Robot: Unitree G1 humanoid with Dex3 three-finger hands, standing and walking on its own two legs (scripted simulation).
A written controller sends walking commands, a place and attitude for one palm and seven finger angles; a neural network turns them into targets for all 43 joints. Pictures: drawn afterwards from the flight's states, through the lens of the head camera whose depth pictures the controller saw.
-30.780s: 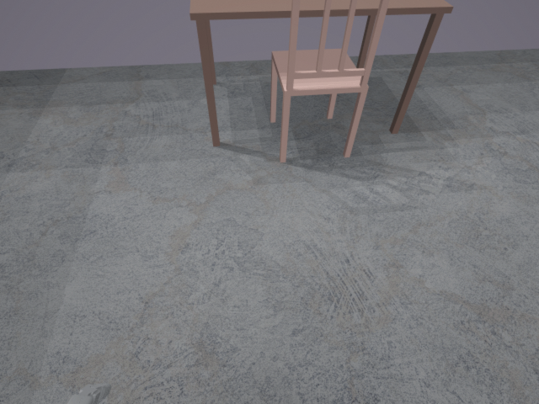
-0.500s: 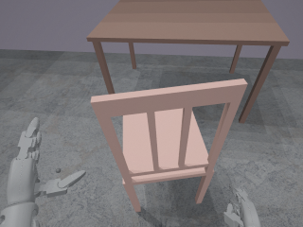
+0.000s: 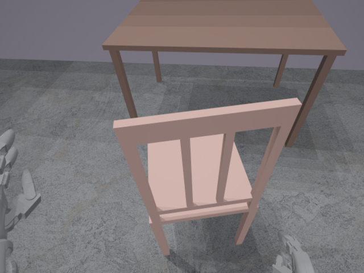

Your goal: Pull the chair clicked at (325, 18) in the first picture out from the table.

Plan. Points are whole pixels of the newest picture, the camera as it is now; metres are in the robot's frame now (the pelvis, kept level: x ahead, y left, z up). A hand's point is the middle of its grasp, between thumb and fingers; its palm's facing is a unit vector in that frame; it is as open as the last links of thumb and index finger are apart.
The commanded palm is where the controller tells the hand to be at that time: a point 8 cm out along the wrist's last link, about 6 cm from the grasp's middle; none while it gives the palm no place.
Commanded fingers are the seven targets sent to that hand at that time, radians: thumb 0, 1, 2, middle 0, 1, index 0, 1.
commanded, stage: draw the hand back to the body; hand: left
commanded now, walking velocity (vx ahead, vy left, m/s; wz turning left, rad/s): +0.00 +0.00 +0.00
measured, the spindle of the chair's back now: (187, 177) +0.38 +0.04 -0.06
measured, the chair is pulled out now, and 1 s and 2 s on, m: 0.57 0.57 0.57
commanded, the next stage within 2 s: step back with the hand held close in 0.18 s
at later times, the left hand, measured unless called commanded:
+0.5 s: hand (38, 186) +0.20 +0.26 +0.17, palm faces +0.44 -0.73 -0.51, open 7.4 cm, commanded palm +0.14 +0.29 +0.18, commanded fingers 0.00 0.90 0.90 -0.20 -0.30 -0.20 -0.30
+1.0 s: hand (32, 229) +0.14 +0.24 +0.15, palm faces +0.43 -0.72 -0.55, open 7.4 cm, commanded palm +0.08 +0.28 +0.18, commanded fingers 0.00 0.90 0.90 -0.20 -0.30 -0.20 -0.30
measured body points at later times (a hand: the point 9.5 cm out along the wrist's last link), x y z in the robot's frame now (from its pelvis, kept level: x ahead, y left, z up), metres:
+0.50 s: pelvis -0.01 +0.00 +0.00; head +0.02 -0.04 +0.45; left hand +0.17 +0.29 +0.20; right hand +0.17 -0.23 -0.10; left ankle -0.07 +0.11 -0.74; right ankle +0.03 -0.15 -0.74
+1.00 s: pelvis -0.06 -0.02 -0.01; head -0.03 -0.05 +0.44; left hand +0.11 +0.28 +0.18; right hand +0.11 -0.27 -0.11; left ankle -0.07 +0.11 -0.74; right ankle +0.03 -0.15 -0.74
